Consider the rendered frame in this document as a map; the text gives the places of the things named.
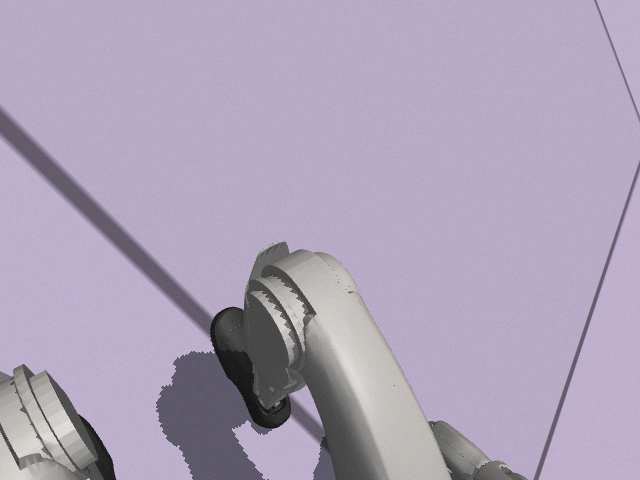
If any right robot hand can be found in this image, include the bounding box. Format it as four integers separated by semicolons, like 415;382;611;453
425;416;491;480

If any right robot foot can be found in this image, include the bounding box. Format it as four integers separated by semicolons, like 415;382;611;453
211;307;291;429

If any right robot arm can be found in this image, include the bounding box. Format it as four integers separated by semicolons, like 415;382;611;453
473;461;528;480

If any left robot foot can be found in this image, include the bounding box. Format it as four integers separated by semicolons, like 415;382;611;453
78;414;116;480

